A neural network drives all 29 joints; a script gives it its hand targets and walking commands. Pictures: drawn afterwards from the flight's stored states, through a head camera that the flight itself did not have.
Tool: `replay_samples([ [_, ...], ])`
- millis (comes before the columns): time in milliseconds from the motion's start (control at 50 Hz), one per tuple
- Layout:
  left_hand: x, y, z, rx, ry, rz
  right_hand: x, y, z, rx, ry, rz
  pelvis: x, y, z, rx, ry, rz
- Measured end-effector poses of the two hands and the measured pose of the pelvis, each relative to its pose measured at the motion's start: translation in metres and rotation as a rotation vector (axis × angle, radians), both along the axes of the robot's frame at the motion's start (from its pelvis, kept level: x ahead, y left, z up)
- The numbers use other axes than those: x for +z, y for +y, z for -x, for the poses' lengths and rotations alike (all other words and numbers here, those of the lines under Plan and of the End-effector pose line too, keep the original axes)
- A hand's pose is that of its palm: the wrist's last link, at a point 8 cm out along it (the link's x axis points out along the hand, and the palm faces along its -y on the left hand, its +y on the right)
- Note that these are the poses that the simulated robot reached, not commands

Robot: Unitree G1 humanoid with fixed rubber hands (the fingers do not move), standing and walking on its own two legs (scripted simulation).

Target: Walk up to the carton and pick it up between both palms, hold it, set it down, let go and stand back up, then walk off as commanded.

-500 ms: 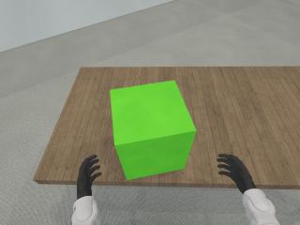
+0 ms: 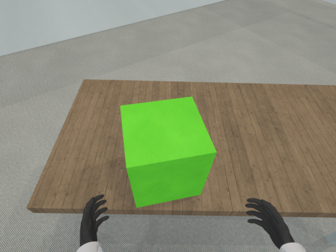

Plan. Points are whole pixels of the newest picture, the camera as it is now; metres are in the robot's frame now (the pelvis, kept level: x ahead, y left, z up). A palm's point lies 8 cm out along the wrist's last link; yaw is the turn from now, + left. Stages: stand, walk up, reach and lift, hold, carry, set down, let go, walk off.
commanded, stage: set down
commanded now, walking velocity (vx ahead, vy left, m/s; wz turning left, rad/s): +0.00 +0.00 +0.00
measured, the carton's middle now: (163, 153) +0.41 +0.02 -0.05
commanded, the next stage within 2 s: let go in 1.86 s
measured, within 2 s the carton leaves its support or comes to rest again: neither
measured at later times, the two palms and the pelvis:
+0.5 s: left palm (84, 239) +0.17 +0.20 -0.06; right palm (276, 241) +0.18 -0.25 -0.06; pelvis +0.01 +0.00 +0.00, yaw +0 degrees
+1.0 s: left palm (78, 243) +0.16 +0.21 -0.07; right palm (266, 245) +0.17 -0.23 -0.07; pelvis +0.01 +0.00 +0.00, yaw +0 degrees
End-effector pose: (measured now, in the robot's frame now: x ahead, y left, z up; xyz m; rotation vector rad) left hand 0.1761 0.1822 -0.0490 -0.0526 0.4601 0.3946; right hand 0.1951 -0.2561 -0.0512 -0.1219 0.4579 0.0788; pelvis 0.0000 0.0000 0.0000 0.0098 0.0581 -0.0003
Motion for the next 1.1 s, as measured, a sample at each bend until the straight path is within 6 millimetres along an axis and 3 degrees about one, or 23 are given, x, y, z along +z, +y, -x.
replay_samples([
  [240,-0.002,0.008,-0.006,-0.054,0.022,-0.027,-0.006,0.006,0.003,-0.024,0.027,-0.020,0.000,0.000,-0.009,0.001,-0.007,0.001],
  [500,-0.009,0.015,0.006,-0.095,0.084,-0.038,-0.010,0.006,0.013,-0.066,0.051,-0.023,0.000,0.001,-0.009,0.001,-0.033,0.001],
  [1100,-0.024,0.034,0.015,-0.184,0.251,-0.041,-0.023,0.030,0.022,-0.095,0.155,-0.001,0.001,0.005,-0.010,0.002,-0.056,0.006],
])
